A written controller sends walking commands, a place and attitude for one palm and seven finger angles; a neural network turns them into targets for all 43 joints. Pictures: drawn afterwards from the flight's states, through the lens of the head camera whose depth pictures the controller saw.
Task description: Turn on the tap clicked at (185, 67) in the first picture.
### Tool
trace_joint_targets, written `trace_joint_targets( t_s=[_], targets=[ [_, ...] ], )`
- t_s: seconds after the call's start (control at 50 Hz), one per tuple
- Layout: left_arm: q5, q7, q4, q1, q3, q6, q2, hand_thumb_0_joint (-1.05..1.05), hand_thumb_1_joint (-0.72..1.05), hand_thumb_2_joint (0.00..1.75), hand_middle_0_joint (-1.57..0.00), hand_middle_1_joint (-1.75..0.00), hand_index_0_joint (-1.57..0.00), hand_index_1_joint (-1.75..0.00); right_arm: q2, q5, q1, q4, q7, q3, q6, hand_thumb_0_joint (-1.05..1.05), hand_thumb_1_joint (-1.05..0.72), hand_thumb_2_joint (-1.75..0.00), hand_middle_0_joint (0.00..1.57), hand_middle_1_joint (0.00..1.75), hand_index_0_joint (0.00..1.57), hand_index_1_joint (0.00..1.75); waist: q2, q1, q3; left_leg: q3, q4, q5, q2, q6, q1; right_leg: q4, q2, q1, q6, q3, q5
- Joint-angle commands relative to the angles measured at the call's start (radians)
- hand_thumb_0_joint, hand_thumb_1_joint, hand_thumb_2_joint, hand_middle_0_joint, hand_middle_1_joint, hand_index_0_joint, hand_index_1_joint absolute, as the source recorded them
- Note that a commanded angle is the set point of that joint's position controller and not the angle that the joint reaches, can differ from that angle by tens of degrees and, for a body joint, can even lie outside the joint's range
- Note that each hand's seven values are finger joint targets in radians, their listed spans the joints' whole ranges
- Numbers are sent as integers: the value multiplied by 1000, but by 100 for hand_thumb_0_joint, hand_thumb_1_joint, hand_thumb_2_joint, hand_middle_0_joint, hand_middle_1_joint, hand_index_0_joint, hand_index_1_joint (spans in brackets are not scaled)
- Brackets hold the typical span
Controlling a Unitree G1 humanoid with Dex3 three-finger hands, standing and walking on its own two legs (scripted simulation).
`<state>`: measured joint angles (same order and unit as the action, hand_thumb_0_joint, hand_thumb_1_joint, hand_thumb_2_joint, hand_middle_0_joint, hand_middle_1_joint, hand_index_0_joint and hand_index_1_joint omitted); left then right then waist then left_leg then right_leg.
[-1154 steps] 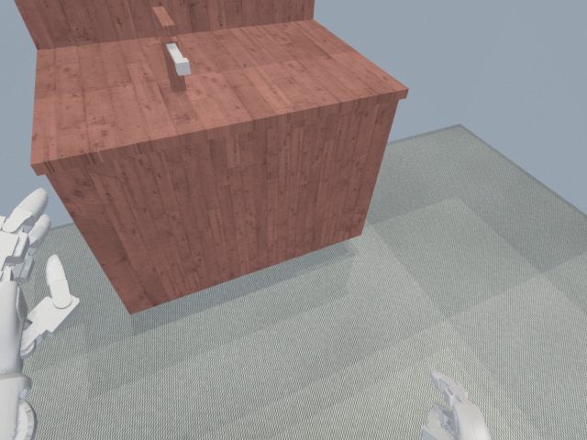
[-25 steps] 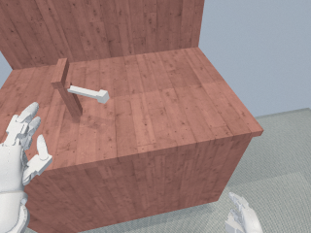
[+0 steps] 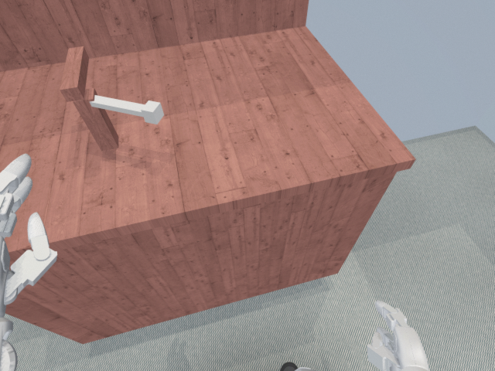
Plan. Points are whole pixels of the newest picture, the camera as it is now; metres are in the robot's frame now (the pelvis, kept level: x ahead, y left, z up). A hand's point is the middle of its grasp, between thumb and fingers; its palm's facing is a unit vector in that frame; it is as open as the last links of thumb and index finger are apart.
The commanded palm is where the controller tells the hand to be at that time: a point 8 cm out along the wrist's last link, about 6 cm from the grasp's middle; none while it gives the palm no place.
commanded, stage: step back with the hand held close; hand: left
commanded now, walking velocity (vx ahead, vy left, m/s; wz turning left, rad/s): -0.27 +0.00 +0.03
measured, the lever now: (152, 112) +0.51 +0.21 +0.12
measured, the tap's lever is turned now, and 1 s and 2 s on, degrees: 58 58 58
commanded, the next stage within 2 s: stop stepping back and stand still in 0.88 s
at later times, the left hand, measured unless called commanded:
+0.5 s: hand (60, 291) +0.18 +0.22 +0.15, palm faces +0.34 -0.84 -0.43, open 7.4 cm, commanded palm +0.10 +0.27 +0.18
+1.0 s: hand out of the picture +0.07 +0.18 +0.16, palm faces +0.36 -0.83 -0.42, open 7.4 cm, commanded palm -0.01 +0.23 +0.18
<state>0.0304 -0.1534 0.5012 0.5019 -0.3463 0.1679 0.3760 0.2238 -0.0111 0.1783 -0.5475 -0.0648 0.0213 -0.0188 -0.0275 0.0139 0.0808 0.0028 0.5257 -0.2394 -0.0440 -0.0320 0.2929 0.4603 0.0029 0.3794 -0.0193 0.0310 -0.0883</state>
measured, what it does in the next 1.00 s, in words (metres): walks backwards: right foot, then left foot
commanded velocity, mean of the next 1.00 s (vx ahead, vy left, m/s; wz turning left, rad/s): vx -0.35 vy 0.01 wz -0.02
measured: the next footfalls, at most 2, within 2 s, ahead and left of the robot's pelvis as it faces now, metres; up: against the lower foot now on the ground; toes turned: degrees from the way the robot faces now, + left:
right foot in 0.30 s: +0.05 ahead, -0.11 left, +0.00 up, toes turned +5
left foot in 0.64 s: -0.06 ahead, +0.12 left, +0.00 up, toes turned +3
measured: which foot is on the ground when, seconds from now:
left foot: down 0.00-0.46, up 0.48-0.62, down 0.64-0.98, up 1.00-1.00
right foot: down 0.00-0.20, up 0.22-0.28, down 0.30-0.64, up 0.66-0.94, down 0.96-1.00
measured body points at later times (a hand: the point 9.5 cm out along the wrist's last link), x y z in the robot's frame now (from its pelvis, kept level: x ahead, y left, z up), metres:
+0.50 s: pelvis -0.05 -0.01 -0.01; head +0.02 -0.01 +0.44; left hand +0.16 +0.26 +0.17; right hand +0.16 -0.23 -0.10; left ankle +0.01 +0.10 -0.73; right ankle +0.01 -0.11 -0.73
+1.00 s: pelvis -0.17 -0.05 +0.00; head -0.11 -0.06 +0.44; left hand +0.04 +0.22 +0.18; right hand +0.03 -0.24 -0.10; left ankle -0.10 +0.12 -0.73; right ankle -0.16 -0.15 -0.74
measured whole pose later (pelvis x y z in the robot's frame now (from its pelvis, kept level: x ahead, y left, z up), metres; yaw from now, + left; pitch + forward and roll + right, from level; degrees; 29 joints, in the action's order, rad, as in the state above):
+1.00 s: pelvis -0.17 -0.05 +0.00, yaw +0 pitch +2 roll -1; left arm 0.04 -0.16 0.56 0.42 -0.31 0.10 0.36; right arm 0.14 0.01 0.11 -0.61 -0.03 -0.03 -0.09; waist -0.03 0.03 0.10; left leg 0.00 0.54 -0.21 0.11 0.06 0.41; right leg 0.51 -0.06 0.29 -0.02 0.00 -0.27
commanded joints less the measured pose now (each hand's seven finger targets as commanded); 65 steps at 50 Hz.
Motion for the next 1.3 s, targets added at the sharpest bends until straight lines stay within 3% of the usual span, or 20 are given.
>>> trace_joint_targets(
  t_s=[0.0,0.1,0.18,0.28,0.36,0.46,0.52,0.58,0.62,0.64,0.7,0.82,0.92,0.94,0.96,0.98,1.0,1.08,1.22,1.28],
  targets=[
    [-8,-33,225,-26,-123,63,174,0,90,90,-20,-30,-20,-30,124,-2,-68,149,-8,38,-60,0,-90,-90,20,30,20,30,14,-11,-153,-118,-100,-230,111,-25,133,-94,119,-121,-6,-156,-246],
    [-16,-46,277,-58,-138,69,187,0,90,90,-20,-30,-20,-30,128,-1,-61,146,-12,32,-67,0,-90,-90,20,30,20,30,-13,-15,-152,-154,-115,-314,132,-35,183,-47,99,-103,0,-137,-309],
    [-40,-50,277,-73,-146,75,162,0,90,90,-20,-30,-20,-30,128,5,-64,152,-17,34,-84,0,-90,-90,20,30,20,30,-149,-2,-170,-293,-318,-387,255,-89,419,260,-17,-358,43,-67,-86],
    [-35,-29,226,-34,-123,73,127,0,90,90,-20,-30,-20,-30,115,17,-77,127,-7,38,-99,0,-90,-90,20,30,20,30,-104,1,-127,-246,-209,-49,267,-85,288,223,-12,-234,27,-91,-156],
    [-12,-18,249,-70,-84,69,130,0,90,90,-20,-30,-20,-30,100,16,-82,96,2,32,-89,0,-90,-90,20,30,20,30,-22,-9,-267,-139,10,428,201,-5,-22,34,93,-142,-12,-190,298],
    [13,-16,308,9,-139,71,194,0,90,90,-20,-30,-20,-30,68,-6,-83,125,4,51,-57,0,-90,-90,20,30,20,30,173,-10,-313,-42,335,-127,48,54,38,-101,310,-114,-125,-331,392],
    [17,-17,346,67,-188,66,216,0,90,90,-20,-30,-20,-30,46,-8,-103,146,3,39,-44,0,-90,-90,20,30,20,30,151,-11,-279,-71,339,-214,78,50,96,-81,313,-128,-140,-287,403],
    [23,-21,321,107,-183,65,192,0,90,90,-20,-30,-20,-30,60,0,-95,124,-6,31,-34,0,-90,-90,20,30,20,30,48,-28,-290,-21,-35,21,90,45,-22,47,207,-118,-57,-202,379],
    [15,-26,375,58,-183,80,207,0,90,90,-20,-30,-20,-30,95,9,-101,128,-18,46,-52,0,-90,-90,20,30,20,30,-255,-14,-297,-245,-180,548,323,-23,-110,263,17,-12,41,-63,-77],
    [13,-30,367,32,-183,82,211,0,90,90,-20,-30,-20,-30,80,11,-73,121,-15,51,-81,0,-90,-90,20,30,20,30,-257,-21,-300,-252,-165,719,391,-65,-162,422,-21,91,28,-84,-334],
    [22,-31,350,8,-154,72,172,0,90,90,-20,-30,-20,-30,84,18,-43,86,-8,52,-127,0,-90,-90,20,30,20,30,-191,-13,-305,-168,-98,878,370,-83,-264,500,-15,180,30,-104,-382],
    [1,-31,290,-126,-29,-4,99,0,90,90,-20,-30,-20,-30,100,16,-81,61,7,38,-147,0,-90,-90,20,30,20,30,-183,-17,-191,-119,-183,531,329,-67,-171,271,-19,35,46,-39,-274],
    [10,-24,307,-88,-89,8,160,0,90,90,-20,-30,-20,-30,96,15,-124,81,14,26,-131,0,-90,-90,20,30,20,30,-138,14,-222,-94,-98,202,259,-17,-50,-100,-7,-169,42,-36,-17],
    [7,-20,321,-78,-110,18,197,0,90,90,-20,-30,-20,-30,82,14,-137,95,18,23,-121,0,-90,-90,20,30,20,30,-1,12,-216,-25,13,57,195,22,6,-161,78,-183,22,-102,179],
    [9,-19,324,-74,-139,28,248,0,90,90,-20,-30,-20,-30,48,12,-144,110,18,15,-108,0,-90,-90,20,30,20,30,220,7,-214,70,200,-191,85,74,111,-200,268,-162,-44,-304,313],
    [15,-23,317,-23,-171,27,250,0,90,90,-20,-30,-20,-30,41,0,-135,115,12,19,-99,0,-90,-90,20,30,20,30,254,21,-247,7,437,-280,24,71,164,-214,360,-152,-95,-387,461],
    [19,-21,319,16,-160,19,223,0,90,90,-20,-30,-20,-30,61,-11,-99,100,17,42,-90,0,-90,-90,20,30,20,30,258,1,-334,-63,522,-235,31,68,140,-169,320,-202,-30,-298,475],
    [29,-24,218,166,-171,6,157,0,90,90,-20,-30,-20,-30,44,-18,-103,128,19,18,-48,0,-90,-90,20,30,20,30,94,-49,-295,-37,481,-103,60,66,176,-120,263,-208,-78,-255,91],
    [22,-27,196,37,-140,14,176,0,90,90,-20,-30,-20,-30,115,-18,-32,114,9,56,-96,0,-90,-90,20,30,20,30,182,-37,-197,13,31,-240,75,-8,-27,-225,286,-151,-69,-335,-320],
    [21,-31,257,18,-105,29,165,0,90,90,-20,-30,-20,-30,138,-6,9,116,0,59,-127,0,-90,-90,20,30,20,30,-10,-53,-216,-1,-271,-222,108,-58,-137,-31,116,-171,-16,-181,-373]
  ],
)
